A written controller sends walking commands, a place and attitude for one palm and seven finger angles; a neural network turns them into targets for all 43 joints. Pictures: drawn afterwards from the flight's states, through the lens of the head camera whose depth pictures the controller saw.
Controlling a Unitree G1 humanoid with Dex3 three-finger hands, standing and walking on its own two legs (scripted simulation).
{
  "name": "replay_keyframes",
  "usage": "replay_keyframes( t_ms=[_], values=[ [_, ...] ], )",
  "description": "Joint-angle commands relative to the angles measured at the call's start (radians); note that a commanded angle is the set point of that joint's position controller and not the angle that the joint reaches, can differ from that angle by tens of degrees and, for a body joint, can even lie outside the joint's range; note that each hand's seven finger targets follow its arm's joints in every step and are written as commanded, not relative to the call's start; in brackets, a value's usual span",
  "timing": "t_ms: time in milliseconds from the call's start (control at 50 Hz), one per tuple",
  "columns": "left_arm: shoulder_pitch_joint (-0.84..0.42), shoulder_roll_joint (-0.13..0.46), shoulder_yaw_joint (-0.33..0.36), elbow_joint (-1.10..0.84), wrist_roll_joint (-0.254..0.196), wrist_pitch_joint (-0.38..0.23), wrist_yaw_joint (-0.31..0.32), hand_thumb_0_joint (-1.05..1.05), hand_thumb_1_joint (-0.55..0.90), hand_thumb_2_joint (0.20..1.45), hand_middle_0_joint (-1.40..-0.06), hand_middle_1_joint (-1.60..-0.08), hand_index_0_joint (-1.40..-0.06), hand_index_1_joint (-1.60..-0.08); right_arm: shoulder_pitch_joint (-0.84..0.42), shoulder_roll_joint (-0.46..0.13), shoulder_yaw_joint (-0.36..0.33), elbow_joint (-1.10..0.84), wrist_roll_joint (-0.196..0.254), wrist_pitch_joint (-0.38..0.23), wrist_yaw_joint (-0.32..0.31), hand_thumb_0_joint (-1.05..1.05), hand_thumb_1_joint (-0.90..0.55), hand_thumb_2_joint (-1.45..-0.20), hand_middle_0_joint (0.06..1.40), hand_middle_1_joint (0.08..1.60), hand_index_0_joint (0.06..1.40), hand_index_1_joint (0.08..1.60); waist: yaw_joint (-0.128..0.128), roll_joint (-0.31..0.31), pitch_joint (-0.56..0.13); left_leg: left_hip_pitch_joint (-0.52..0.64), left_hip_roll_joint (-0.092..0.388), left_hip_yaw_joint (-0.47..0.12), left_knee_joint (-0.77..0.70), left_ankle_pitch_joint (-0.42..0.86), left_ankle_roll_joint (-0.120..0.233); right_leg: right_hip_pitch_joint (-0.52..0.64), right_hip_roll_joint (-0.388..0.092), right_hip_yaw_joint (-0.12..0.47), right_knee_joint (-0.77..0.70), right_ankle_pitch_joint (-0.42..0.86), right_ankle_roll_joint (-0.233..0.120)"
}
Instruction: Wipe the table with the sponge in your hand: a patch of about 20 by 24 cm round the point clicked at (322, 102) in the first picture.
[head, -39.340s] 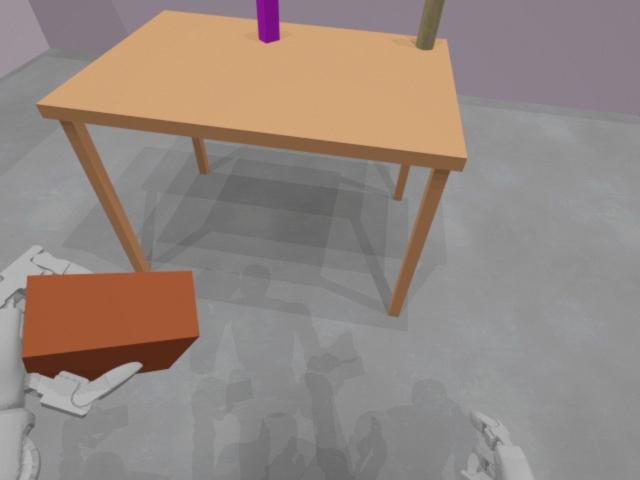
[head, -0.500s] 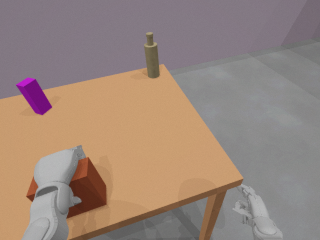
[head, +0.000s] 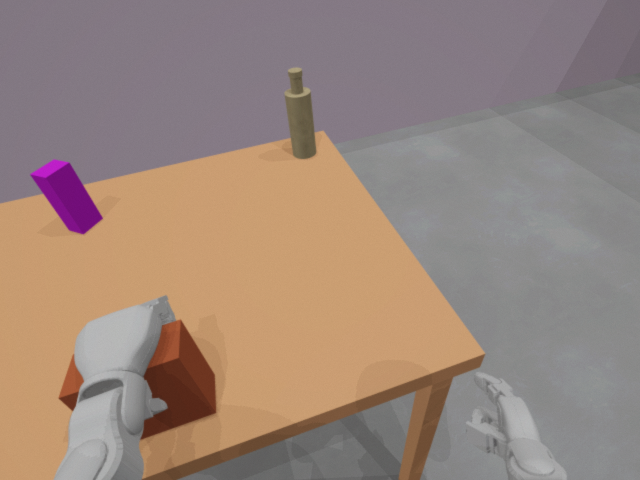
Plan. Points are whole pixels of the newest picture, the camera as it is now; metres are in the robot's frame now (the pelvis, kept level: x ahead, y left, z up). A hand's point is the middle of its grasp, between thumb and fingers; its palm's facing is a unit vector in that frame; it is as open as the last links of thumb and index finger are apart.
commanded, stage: wipe forward along the first lane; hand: left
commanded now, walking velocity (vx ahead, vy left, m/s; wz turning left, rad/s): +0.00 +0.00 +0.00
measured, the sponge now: (154, 393) +0.20 +0.27 +0.00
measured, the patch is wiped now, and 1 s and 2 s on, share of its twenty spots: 0.00 0.15 0.55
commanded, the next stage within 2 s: slide across to the middle lane in 1.60 s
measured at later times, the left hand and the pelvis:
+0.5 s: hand (149, 333) +0.26 +0.28 +0.06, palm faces -0.05 -0.06 -1.00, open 10.5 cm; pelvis +0.00 -0.01 +0.00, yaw +1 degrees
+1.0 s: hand (148, 300) +0.31 +0.31 +0.06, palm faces -0.10 -0.03 -0.99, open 10.5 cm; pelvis +0.00 -0.02 -0.01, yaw +1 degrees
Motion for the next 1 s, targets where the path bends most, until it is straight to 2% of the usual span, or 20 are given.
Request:
replay_keyframes(
  t_ms=[0, 40, 100, 140, 200, 240, 260, 340, 400, 440, 460, 500, 540, 560, 640, 700, 740, 880, 940, 980],
  values=[
    [-0.17, 0.126, 0.083, -0.093, 0.015, -0.014, 0.031, 0.0, 0.1, 1.3, -1.2, -1.6, -1.2, -1.6, -0.222, -0.089, -0.033, -0.175, 0.003, -0.06, -0.003, 0.0, -0.9, -0.9, 0.2, 0.3, 0.2, 0.3, -0.002, -0.124, -0.089, -0.017, -0.003, -0.104, -0.047, 0.107, 0.012, 0.022, -0.031, 0.136, -0.088, 0.006, -0.019],
    [-0.214, 0.159, 0.111, -0.09, 0.023, -0.015, 0.038, 0.0, 0.1, 1.3, -1.2, -1.6, -1.2, -1.6, -0.221, -0.094, -0.035, -0.17, 0.003, -0.063, -0.008, 0.0, -0.9, -0.9, 0.2, 0.3, 0.2, 0.3, -0.002, -0.11, -0.097, -0.01, -0.003, -0.108, -0.049, 0.094, 0.014, 0.012, -0.023, 0.157, -0.089, -0.01, -0.027],
    [-0.279, 0.125, 0.074, -0.024, 0.024, -0.016, 0.04, 0.0, 0.1, 1.3, -1.2, -1.6, -1.2, -1.6, -0.208, -0.094, -0.033, -0.161, 0.006, -0.064, -0.017, 0.0, -0.9, -0.9, 0.2, 0.3, 0.2, 0.3, -0.018, -0.135, -0.084, -0.032, -0.004, -0.099, -0.049, 0.064, 0.014, -0.006, -0.03, 0.131, -0.091, -0.033, -0.016],
    [-0.319, 0.163, 0.099, 0.011, 0.027, -0.01, 0.04, 0.0, 0.1, 1.3, -1.2, -1.6, -1.2, -1.6, -0.211, -0.099, -0.03, -0.154, 0.008, -0.065, -0.026, 0.0, -0.9, -0.9, 0.2, 0.3, 0.2, 0.3, -0.016, -0.116, -0.063, -0.031, -0.006, -0.101, -0.055, 0.028, 0.015, -0.026, -0.026, 0.148, -0.1, -0.073, -0.021],
    [-0.346, 0.135, 0.075, 0.082, 0.024, -0.016, 0.032, 0.0, 0.1, 1.3, -1.2, -1.6, -1.2, -1.6, -0.197, -0.099, -0.03, -0.146, 0.011, -0.067, -0.033, 0.0, -0.9, -0.9, 0.2, 0.3, 0.2, 0.3, -0.023, -0.154, -0.096, -0.051, -0.01, -0.091, -0.044, 0.042, 0.015, -0.005, -0.034, 0.129, -0.089, -0.046, -0.011],
    [-0.341, 0.186, 0.12, 0.109, 0.02, -0.018, 0.03, 0.0, 0.1, 1.3, -1.2, -1.6, -1.2, -1.6, -0.189, -0.108, -0.032, -0.139, 0.013, -0.068, -0.035, 0.0, -0.9, -0.9, 0.2, 0.3, 0.2, 0.3, -0.018, -0.142, -0.104, -0.05, -0.012, -0.091, -0.037, 0.038, 0.016, -0.001, -0.032, 0.152, -0.089, -0.05, -0.016],
    [-0.368, 0.136, 0.071, 0.123, 0.02, -0.018, 0.021, 0.0, 0.1, 1.3, -1.2, -1.6, -1.2, -1.6, -0.186, -0.102, -0.028, -0.148, 0.015, -0.067, -0.038, 0.0, -0.9, -0.9, 0.2, 0.3, 0.2, 0.3, -0.029, -0.145, -0.117, -0.063, -0.012, -0.082, -0.035, 0.033, 0.017, 0.003, -0.038, 0.125, -0.081, -0.049, -0.009],
    [-0.38, 0.206, 0.132, 0.203, 0.014, -0.034, 0.013, 0.0, 0.1, 1.3, -1.2, -1.6, -1.2, -1.6, -0.162, -0.118, -0.031, -0.13, 0.016, -0.068, -0.041, 0.0, -0.9, -0.9, 0.2, 0.3, 0.2, 0.3, -0.028, -0.158, -0.101, -0.085, -0.014, -0.086, -0.022, 0.031, 0.015, -0.01, -0.035, 0.151, -0.08, -0.033, -0.011],
    [-0.409, 0.175, 0.102, 0.232, 0.013, -0.058, 0.005, 0.0, 0.1, 1.3, -1.2, -1.6, -1.2, -1.6, -0.148, -0.116, -0.032, -0.14, 0.017, -0.073, -0.044, 0.0, -0.9, -0.9, 0.2, 0.3, 0.2, 0.3, -0.036, -0.159, -0.104, -0.106, -0.016, -0.079, -0.01, 0.035, 0.016, -0.014, -0.043, 0.134, -0.069, -0.007, -0.004],
    [-0.414, 0.226, 0.147, 0.26, 0.015, -0.071, 0.007, 0.0, 0.1, 1.3, -1.2, -1.6, -1.2, -1.6, -0.133, -0.125, -0.037, -0.131, 0.017, -0.075, -0.046, 0.0, -0.9, -0.9, 0.2, 0.3, 0.2, 0.3, -0.031, -0.158, -0.113, -0.11, -0.017, -0.082, -0.005, 0.026, 0.016, -0.018, -0.039, 0.15, -0.069, -0.026, -0.008],
    [-0.438, 0.177, 0.104, 0.274, 0.013, -0.078, 0.004, 0.0, 0.1, 1.3, -1.2, -1.6, -1.2, -1.6, -0.125, -0.118, -0.037, -0.139, 0.019, -0.075, -0.048, 0.0, -0.9, -0.9, 0.2, 0.3, 0.2, 0.3, -0.043, -0.175, -0.116, -0.124, -0.017, -0.073, 0.0, 0.025, 0.019, -0.017, -0.044, 0.132, -0.063, -0.012, -0.001],
    [-0.467, 0.175, 0.097, 0.303, 0.013, -0.094, 0.004, 0.0, 0.1, 1.3, -1.2, -1.6, -1.2, -1.6, -0.112, -0.122, -0.041, -0.136, 0.02, -0.079, -0.05, 0.0, -0.9, -0.9, 0.2, 0.3, 0.2, 0.3, -0.049, -0.181, -0.101, -0.134, -0.016, -0.072, 0.006, 0.003, 0.018, -0.044, -0.046, 0.135, -0.069, -0.035, 0.002],
    [-0.457, 0.262, 0.18, 0.332, 0.008, -0.106, 0.013, 0.0, 0.1, 1.3, -1.2, -1.6, -1.2, -1.6, -0.101, -0.134, -0.047, -0.126, 0.019, -0.079, -0.053, 0.0, -0.9, -0.9, 0.2, 0.3, 0.2, 0.3, -0.035, -0.197, -0.121, -0.145, -0.02, -0.075, 0.018, 0.002, 0.019, -0.022, -0.045, 0.166, -0.068, -0.03, -0.002],
    [-0.486, 0.235, 0.147, 0.342, 0.007, -0.113, 0.01, 0.0, 0.1, 1.3, -1.2, -1.6, -1.2, -1.6, -0.094, -0.131, -0.046, -0.131, 0.021, -0.079, -0.057, 0.0, -0.9, -0.9, 0.2, 0.3, 0.2, 0.3, -0.048, -0.203, -0.139, -0.155, -0.021, -0.063, 0.023, 0.004, 0.022, -0.009, -0.053, 0.15, -0.061, -0.017, 0.006],
    [-0.561, 0.31, 0.192, 0.405, 0.009, -0.133, 0.009, 0.0, 0.1, 1.3, -1.2, -1.6, -1.2, -1.6, -0.077, -0.144, -0.051, -0.117, 0.026, -0.08, -0.063, 0.0, -0.9, -0.9, 0.2, 0.3, 0.2, 0.3, -0.052, -0.188, -0.115, -0.18, -0.024, -0.067, 0.03, -0.025, 0.019, -0.036, -0.054, 0.182, -0.074, -0.067, 0.003],
    [-0.573, 0.279, 0.16, 0.431, 0.01, -0.147, 0.009, 0.0, 0.1, 1.3, -1.2, -1.6, -1.2, -1.6, -0.058, -0.14, -0.052, -0.122, 0.028, -0.081, -0.061, 0.0, -0.9, -0.9, 0.2, 0.3, 0.2, 0.3, -0.056, -0.15, -0.144, -0.19, -0.022, -0.059, 0.034, -0.009, 0.019, -0.022, -0.063, 0.155, -0.057, -0.028, 0.006],
    [-0.608, 0.334, 0.201, 0.458, 0.012, -0.152, 0.008, 0.0, 0.1, 1.3, -1.2, -1.6, -1.2, -1.6, -0.053, -0.147, -0.053, -0.117, 0.03, -0.081, -0.062, 0.0, -0.9, -0.9, 0.2, 0.3, 0.2, 0.3, -0.054, -0.154, -0.15, -0.198, -0.023, -0.065, 0.039, -0.01, 0.02, -0.021, -0.059, 0.177, -0.058, -0.029, 0.0],
    [-0.677, 0.335, 0.189, 0.541, 0.017, -0.202, 0.006, 0.0, 0.1, 1.3, -1.2, -1.6, -1.2, -1.6, -0.004, -0.151, -0.061, -0.119, 0.033, -0.082, -0.061, 0.0, -0.9, -0.9, 0.2, 0.3, 0.2, 0.3, -0.074, -0.175, -0.159, -0.233, -0.017, -0.055, 0.054, -0.024, 0.025, -0.034, -0.067, 0.159, -0.052, -0.032, 0.01],
    [-0.68, 0.396, 0.245, 0.571, 0.019, -0.22, 0.012, 0.0, 0.1, 1.3, -1.2, -1.6, -1.2, -1.6, 0.005, -0.159, -0.064, -0.115, 0.032, -0.079, -0.06, 0.0, -0.9, -0.9, 0.2, 0.3, 0.2, 0.3, -0.061, -0.163, -0.195, -0.248, -0.019, -0.062, 0.06, -0.005, 0.024, -0.011, -0.067, 0.178, -0.038, 0.009, 0.002],
    [-0.704, 0.357, 0.209, 0.597, 0.021, -0.229, 0.018, 0.0, 0.1, 1.3, -1.2, -1.6, -1.2, -1.6, 0.022, -0.155, -0.067, -0.113, 0.035, -0.076, -0.057, 0.0, -0.9, -0.9, 0.2, 0.3, 0.2, 0.3, -0.074, -0.172, -0.184, -0.254, -0.013, -0.051, 0.057, -0.014, 0.025, -0.029, -0.068, 0.147, -0.035, 0.007, 0.011]
  ],
)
